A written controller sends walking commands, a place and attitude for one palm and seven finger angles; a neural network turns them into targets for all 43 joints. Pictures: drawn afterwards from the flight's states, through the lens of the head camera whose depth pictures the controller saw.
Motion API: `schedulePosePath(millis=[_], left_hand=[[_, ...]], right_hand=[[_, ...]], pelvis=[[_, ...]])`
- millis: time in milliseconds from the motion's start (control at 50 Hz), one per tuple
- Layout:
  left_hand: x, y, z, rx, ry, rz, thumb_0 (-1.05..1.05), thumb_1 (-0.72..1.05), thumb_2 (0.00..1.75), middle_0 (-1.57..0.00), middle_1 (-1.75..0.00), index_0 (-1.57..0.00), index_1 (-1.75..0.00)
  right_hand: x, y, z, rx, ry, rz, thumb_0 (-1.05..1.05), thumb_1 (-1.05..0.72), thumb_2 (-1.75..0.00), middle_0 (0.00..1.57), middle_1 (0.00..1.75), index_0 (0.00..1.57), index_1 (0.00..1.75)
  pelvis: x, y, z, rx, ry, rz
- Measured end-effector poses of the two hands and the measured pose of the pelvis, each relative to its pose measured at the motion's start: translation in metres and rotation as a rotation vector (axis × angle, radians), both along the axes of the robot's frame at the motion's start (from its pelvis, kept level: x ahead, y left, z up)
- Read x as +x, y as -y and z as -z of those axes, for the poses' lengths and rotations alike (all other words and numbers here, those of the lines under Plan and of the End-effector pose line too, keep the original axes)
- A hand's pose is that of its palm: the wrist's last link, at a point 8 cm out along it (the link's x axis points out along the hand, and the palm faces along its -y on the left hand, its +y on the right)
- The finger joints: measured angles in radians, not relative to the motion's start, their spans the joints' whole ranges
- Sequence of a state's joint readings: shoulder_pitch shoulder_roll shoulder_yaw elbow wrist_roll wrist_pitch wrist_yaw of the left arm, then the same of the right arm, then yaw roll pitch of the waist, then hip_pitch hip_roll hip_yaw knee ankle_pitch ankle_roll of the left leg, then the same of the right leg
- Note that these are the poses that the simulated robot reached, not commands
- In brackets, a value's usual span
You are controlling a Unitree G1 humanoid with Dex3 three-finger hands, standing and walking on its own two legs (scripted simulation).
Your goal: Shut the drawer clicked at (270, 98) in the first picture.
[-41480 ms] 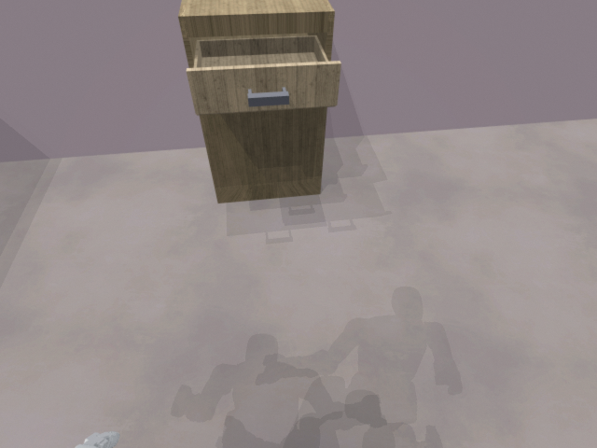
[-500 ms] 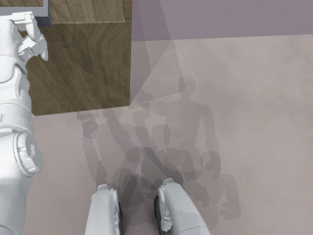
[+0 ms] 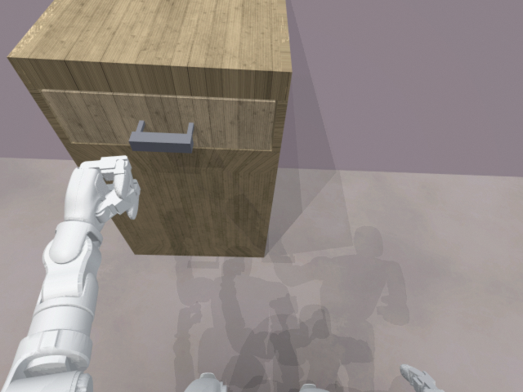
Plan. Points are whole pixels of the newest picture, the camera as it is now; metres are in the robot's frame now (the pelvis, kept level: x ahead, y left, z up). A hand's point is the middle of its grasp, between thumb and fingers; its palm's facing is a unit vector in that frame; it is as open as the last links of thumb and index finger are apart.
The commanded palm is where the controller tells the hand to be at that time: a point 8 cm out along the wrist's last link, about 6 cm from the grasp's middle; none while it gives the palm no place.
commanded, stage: draw the hand back to the body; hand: left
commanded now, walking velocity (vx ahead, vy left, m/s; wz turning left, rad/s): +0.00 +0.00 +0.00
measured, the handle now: (164, 134) +0.61 +0.21 -0.02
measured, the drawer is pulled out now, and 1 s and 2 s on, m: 0.00 0.00 0.00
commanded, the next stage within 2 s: step back with the hand held close in 0.96 s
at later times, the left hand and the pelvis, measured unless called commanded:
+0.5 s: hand (57, 251) +0.25 +0.22 +0.16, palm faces +0.29 -0.91 -0.29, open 3.3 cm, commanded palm +0.20 +0.27 +0.18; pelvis +0.00 +0.00 +0.05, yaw +0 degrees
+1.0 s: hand out of the picture +0.18 +0.23 +0.21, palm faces +0.42 -0.82 -0.38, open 3.3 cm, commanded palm +0.13 +0.26 +0.24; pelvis +0.01 -0.02 +0.06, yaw +1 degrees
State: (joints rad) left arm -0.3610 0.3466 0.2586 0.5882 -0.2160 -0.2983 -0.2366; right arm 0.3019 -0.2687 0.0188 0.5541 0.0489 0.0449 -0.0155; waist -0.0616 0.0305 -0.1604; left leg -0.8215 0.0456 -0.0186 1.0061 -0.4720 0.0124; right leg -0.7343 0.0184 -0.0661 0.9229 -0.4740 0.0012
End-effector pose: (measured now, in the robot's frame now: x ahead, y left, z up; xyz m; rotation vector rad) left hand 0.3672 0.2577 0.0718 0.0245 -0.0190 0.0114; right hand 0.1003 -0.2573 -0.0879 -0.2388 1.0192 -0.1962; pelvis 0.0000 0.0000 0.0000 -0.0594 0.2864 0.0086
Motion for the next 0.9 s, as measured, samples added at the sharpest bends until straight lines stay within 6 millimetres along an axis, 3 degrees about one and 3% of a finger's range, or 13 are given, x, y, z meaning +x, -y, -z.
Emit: schedulePosePath(millis=[120,280,460,800,900], left_hand=[[-0.037,0.003,-0.011,0.042,-0.027,0.024,0.02,0.90,0.90,-1.40,-1.60,-1.40,-1.60],[-0.093,-0.005,-0.059,0.220,-0.040,-0.175,0.02,0.90,0.90,-1.40,-1.60,-1.40,-1.60],[-0.139,-0.010,-0.096,0.264,-0.017,-0.287,0.02,0.90,0.90,-1.40,-1.60,-1.40,-1.60],[-0.223,-0.006,-0.168,0.428,0.132,-0.374,0.02,0.90,0.90,-1.40,-1.60,-1.40,-1.60],[-0.233,-0.007,-0.171,0.444,0.133,-0.403,0.01,0.90,0.90,-1.41,-1.60,-1.41,-1.60]], right_hand=[[0.037,-0.004,-0.026,-0.001,0.160,-0.032,0.01,-0.90,-0.90,0.20,0.30,0.20,0.29],[0.062,-0.030,-0.051,0.049,0.266,-0.053,0.01,-0.90,-0.90,0.20,0.30,0.20,0.29],[0.074,-0.045,-0.065,0.080,0.304,-0.118,0.01,-0.90,-0.90,0.21,0.30,0.20,0.29],[0.090,-0.029,-0.077,0.069,0.371,-0.161,0.01,-0.90,-0.90,0.21,0.30,0.20,0.29],[0.094,-0.029,-0.077,0.072,0.380,-0.170,0.01,-0.90,-0.90,0.20,0.30,0.20,0.29]], pelvis=[[-0.003,-0.002,-0.010,0.010,0.080,0.002],[-0.003,-0.003,-0.034,0.034,0.186,0.009],[-0.001,0.001,-0.052,0.046,0.288,-0.002],[0.008,0.013,-0.063,0.048,0.354,-0.003],[0.007,0.016,-0.063,0.048,0.363,-0.010]])
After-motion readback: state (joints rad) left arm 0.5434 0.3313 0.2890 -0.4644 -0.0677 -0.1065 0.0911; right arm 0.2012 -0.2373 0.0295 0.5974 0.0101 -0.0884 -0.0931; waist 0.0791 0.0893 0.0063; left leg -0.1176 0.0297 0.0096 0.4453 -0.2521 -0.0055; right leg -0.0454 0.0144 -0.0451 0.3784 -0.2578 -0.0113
